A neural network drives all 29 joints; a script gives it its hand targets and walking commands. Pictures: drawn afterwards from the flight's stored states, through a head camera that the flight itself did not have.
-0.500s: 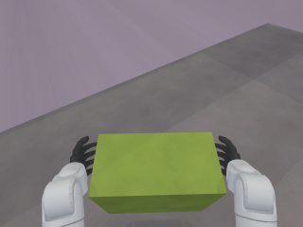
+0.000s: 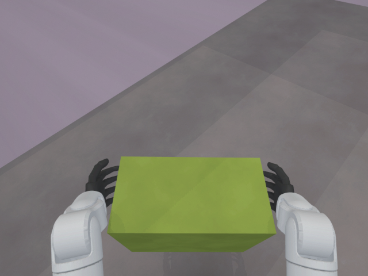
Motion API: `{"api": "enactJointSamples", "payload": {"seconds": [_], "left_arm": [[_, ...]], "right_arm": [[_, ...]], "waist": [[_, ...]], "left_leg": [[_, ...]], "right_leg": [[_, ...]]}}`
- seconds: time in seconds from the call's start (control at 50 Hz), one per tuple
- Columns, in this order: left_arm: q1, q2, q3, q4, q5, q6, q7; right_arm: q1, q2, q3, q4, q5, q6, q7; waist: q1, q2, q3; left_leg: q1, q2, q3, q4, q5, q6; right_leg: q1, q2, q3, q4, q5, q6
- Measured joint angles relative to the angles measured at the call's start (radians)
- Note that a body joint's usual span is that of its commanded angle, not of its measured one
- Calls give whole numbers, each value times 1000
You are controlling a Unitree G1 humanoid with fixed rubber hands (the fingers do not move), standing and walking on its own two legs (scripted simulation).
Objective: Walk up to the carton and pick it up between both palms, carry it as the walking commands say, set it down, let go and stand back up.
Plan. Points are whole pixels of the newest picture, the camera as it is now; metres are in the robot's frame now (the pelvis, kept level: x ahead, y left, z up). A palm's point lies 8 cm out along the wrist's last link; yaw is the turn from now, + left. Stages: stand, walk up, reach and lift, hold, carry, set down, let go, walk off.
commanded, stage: carry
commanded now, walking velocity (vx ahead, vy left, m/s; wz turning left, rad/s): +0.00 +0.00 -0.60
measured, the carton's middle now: (189, 209) +0.28 -0.01 -0.02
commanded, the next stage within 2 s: none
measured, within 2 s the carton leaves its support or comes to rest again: neither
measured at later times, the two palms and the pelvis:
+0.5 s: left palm (178, 180) +0.32 +0.01 +0.05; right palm out of the picture +0.22 -0.33 +0.04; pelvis +0.02 -0.09 -0.03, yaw -16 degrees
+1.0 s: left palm (219, 168) +0.33 -0.08 +0.05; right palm out of the picture +0.16 -0.39 +0.08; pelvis +0.01 -0.11 -0.01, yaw -30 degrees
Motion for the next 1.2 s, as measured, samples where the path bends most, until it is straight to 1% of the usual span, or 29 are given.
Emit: {"api": "enactJointSamples", "payload": {"seconds": [0.1, 0.18, 0.2, 0.22, 0.24, 0.26, 0.28, 0.3, 0.32, 0.34, 0.38, 0.4, 0.44, 0.46, 0.5, 0.54, 0.62, 0.68, 0.74, 0.76, 0.78, 0.82, 0.84, 0.88, 0.92, 1.02, 1.12, 1.16, 1.2], "left_arm": [[19, 0, 0, -16, -7, -36, -10], [26, 0, 0, -33, -6, -36, -11], [29, 0, 0, -35, -6, -36, -11], [33, -1, 0, -38, -6, -36, -11], [36, -1, 3, -46, -6, -35, -11], [36, -2, 4, -54, -6, -35, -12], [26, -1, 3, -56, -8, -33, -12], [10, -1, 4, -56, -9, -25, -11], [3, 1, 4, -56, -9, -20, -10], [12, 4, 11, -57, -8, -20, -9], [70, 5, 22, -58, -5, -17, -10], [91, 5, 21, -58, -5, -8, -8], [81, 5, 21, -58, -4, 19, 1], [61, 3, 21, -46, -4, 22, 3], [27, -9, 21, -5, -4, 15, 9], [20, -12, 20, 6, -4, 8, 12], [-1, -12, 20, 6, -4, -3, 14], [-8, -14, 18, 5, -4, -27, 9], [-5, -16, 15, -8, -4, -45, 5], [-3, -16, 15, -15, -4, -43, 5], [-3, -16, 14, -22, -4, -41, 6], [11, -14, 15, -22, -1, -39, 7], [30, -13, 15, -23, 2, -36, 7], [55, -13, 15, -23, 3, -22, 11], [49, -13, 15, -24, 3, -11, 14], [8, -12, 15, -24, 3, 9, 22], [-25, -12, 14, -25, 3, 29, 29], [-32, -12, 13, -25, 3, 34, 30], [-34, -18, 12, -24, 3, 17, 30]], "right_arm": [[0, 0, 10, -39, 0, 2, -12], [0, 0, 15, -51, 0, 3, -13], [0, 0, 16, -52, 0, 3, -13], [0, -1, 18, -52, 0, 4, -13], [-3, -1, 22, -53, 0, 4, -13], [-8, -1, 22, -61, 0, 7, -14], [-8, -1, 19, -73, 0, 7, -15], [-7, 0, 15, -77, 0, 3, -15], [2, 5, 14, -75, 0, -7, -15], [7, 18, 17, -60, 0, -13, -18], [8, 28, 39, -23, 1, 7, -30], [8, 28, 44, -11, 0, 20, -31], [8, 27, 43, 2, 0, 26, -29], [8, 27, 34, 6, 0, 16, -28], [8, 26, 9, 16, 0, 2, -26], [8, 26, 3, 19, 0, -4, -24], [7, 25, 0, 17, 0, -30, -23], [7, 25, 0, -7, 0, -40, -27], [8, 25, 0, -29, 0, -46, -29], [8, 25, 2, -31, 0, -48, -28], [8, 25, 3, -33, 0, -50, -27], [12, 33, 3, -17, 0, -54, -27], [13, 35, 8, -5, 1, -46, -27], [13, 35, 13, 11, 0, -23, -27], [12, 35, 12, 13, 0, -18, -27], [12, 35, 2, 12, 0, -35, -23], [13, 36, -5, 12, 0, -41, -22], [13, 36, -7, 11, 0, -40, -23], [7, 34, -12, 10, 0, -48, -23]], "waist": [[0, -2, 4], [-1, -16, -9], [-1, -22, -12], [-1, -26, -13], [1, -28, -10], [-4, -12, -8], [-18, 14, -15], [-34, 29, -31], [-38, 19, -51], [-29, -16, -62], [16, -41, -94], [29, -27, -105], [36, -16, -106], [35, -18, -93], [23, -22, -56], [11, -21, -27], [-6, -21, 2], [-10, -26, -3], [-11, -31, -22], [-11, -30, -30], [-11, -24, -42], [3, -41, -49], [9, -41, -50], [12, -26, -53], [16, -23, -51], [21, -26, -51], [25, -27, -61], [25, -31, -55], [18, -6, -27]], "left_leg": [[-19, -35, -1, -9, 25, 1], [-9, -66, -2, -94, 41, 4], [2, -73, -2, -144, 40, 6], [29, -75, -3, -229, 39, 13], [80, -69, 5, -363, 55, 32], [129, -37, 5, -459, 158, 68], [165, 22, 4, -489, 291, 112], [184, 66, 7, -480, 301, 139], [184, 81, 10, -444, 178, 104], [174, 82, 26, -388, 121, 76], [177, 123, 73, -338, 149, 28], [178, 161, 85, -317, 159, 18], [161, 224, 82, -243, 128, 15], [148, 231, 66, -205, 87, 15], [107, 180, 23, -121, -15, 15], [64, 103, 3, -77, -40, 15], [7, -10, 1, -74, -41, 15], [8, -48, -1, -105, -39, 15], [72, -62, -3, -275, 37, 18], [117, -52, -5, -358, 129, 29], [147, -32, -4, -396, 205, 67], [171, -17, 22, -369, 141, 123], [190, -3, 37, -366, 120, 142], [213, 45, 49, -367, 102, 150], [218, 92, 59, -367, 103, 139], [223, 170, 98, -367, 100, 95], [224, 202, 171, -347, 92, 54], [209, 211, 181, -249, 94, 43], [158, 219, 133, -87, 51, 43]], "right_leg": [[51, 26, 36, -72, 26, 0], [83, 52, 68, -144, 62, 6], [88, 59, 76, -162, 74, 26], [87, 70, 83, -172, 90, 81], [57, 86, 87, -125, 99, 182], [-3, 113, 82, 61, -23, 235], [-55, 128, 79, 281, -180, 246], [-92, 114, 83, 472, -297, 247], [-107, 77, 100, 586, -364, 241], [-105, 29, 130, 629, -393, 231], [-90, -25, 138, 549, -383, 220], [-74, -32, 122, 481, -368, 219], [-25, -32, 116, 331, -285, 215], [-26, -20, 110, 336, -272, 188], [-32, -16, 109, 356, -281, 130], [-32, -15, 127, 310, -252, 103], [-29, -11, 161, 187, -163, 99], [-28, -2, 169, 146, -136, 99], [-29, 15, 169, 137, -129, 100], [-33, 27, 168, 154, -136, 100], [-54, 42, 156, 213, -191, 100], [-113, 41, 133, 444, -333, 100], [-136, 40, 114, 550, -358, 100], [-168, 35, 54, 670, -359, 101], [-197, 26, 15, 714, -339, 100], [-210, 7, -7, 628, -240, 100], [-159, 5, -44, 344, -171, 100], [-69, 4, -54, 168, -57, 94], [-58, 19, -47, 189, -102, 49]]}}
